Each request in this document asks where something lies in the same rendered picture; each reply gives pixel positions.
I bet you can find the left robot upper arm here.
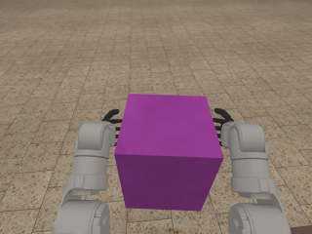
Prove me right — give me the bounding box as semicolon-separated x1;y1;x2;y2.
54;199;110;234

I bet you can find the robot right hand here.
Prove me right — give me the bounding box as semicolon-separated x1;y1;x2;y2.
213;108;234;146

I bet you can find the robot right forearm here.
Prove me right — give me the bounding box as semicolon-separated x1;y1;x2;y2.
220;121;292;234

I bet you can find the carton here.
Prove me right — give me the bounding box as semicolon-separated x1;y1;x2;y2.
114;94;224;212

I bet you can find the right robot upper arm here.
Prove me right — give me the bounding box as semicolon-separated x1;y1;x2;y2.
228;203;291;234

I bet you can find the robot left hand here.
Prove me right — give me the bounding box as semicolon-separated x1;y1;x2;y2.
101;109;123;146

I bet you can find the robot left forearm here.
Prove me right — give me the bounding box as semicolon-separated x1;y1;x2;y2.
53;121;116;234

